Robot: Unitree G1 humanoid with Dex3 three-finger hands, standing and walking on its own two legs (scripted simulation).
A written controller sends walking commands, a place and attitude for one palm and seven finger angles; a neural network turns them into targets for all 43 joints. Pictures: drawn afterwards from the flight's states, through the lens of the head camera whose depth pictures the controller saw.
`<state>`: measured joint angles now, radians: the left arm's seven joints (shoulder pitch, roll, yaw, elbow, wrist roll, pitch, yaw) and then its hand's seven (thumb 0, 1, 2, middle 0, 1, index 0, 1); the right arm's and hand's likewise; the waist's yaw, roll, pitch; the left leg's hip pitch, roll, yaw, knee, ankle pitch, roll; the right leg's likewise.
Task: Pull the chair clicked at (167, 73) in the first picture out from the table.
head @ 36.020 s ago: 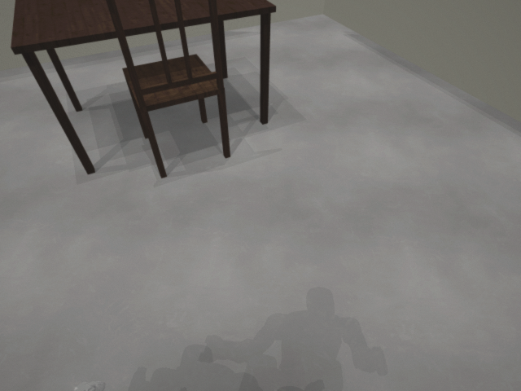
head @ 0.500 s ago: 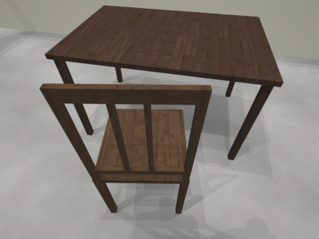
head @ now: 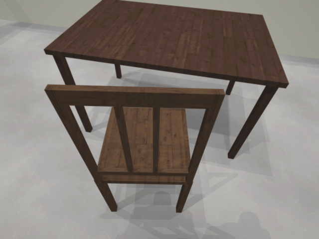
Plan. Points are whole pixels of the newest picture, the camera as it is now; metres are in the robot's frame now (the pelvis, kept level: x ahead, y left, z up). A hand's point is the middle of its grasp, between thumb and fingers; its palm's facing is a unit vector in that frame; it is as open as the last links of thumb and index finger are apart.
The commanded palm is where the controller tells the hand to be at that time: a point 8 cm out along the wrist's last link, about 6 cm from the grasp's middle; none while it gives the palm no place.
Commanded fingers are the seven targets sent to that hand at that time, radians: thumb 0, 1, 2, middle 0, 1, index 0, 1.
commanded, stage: look again from close up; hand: left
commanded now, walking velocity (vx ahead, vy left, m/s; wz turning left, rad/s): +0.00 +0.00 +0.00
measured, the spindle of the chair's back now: (125, 144) +0.40 +0.14 -0.05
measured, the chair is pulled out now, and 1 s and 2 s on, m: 0.27 0.27 0.27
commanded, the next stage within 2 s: raise the hand toward the chair's back in 0.12 s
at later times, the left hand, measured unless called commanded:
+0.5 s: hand (101, 211) +0.19 +0.15 -0.01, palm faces +0.10 -0.99 +0.01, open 8.1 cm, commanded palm +0.10 +0.22 -0.07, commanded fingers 0.00 0.55 0.75 -0.17 -0.25 -0.17 -0.25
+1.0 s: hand (100, 227) +0.16 +0.16 -0.06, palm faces +0.03 -1.00 -0.03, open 12.3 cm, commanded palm +0.12 +0.22 -0.05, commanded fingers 0.00 -0.03 0.50 -0.11 -0.15 -0.11 -0.15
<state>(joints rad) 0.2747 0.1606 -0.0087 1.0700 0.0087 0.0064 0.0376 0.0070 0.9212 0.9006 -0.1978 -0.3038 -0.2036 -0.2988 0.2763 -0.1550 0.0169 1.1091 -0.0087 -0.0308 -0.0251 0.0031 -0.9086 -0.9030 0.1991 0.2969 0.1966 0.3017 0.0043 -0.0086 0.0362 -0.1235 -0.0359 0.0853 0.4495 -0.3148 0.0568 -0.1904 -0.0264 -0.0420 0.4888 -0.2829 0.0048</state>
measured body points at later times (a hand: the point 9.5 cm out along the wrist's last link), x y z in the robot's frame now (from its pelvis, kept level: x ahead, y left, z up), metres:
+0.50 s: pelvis -0.03 -0.02 -0.04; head -0.01 -0.02 +0.41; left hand +0.17 +0.21 -0.01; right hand +0.14 -0.27 -0.12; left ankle -0.04 +0.08 -0.74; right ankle -0.01 -0.12 -0.74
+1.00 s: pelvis -0.06 -0.05 -0.09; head +0.02 -0.05 +0.35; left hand +0.15 +0.21 -0.05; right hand +0.13 -0.26 -0.19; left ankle -0.04 +0.08 -0.74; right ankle -0.01 -0.12 -0.74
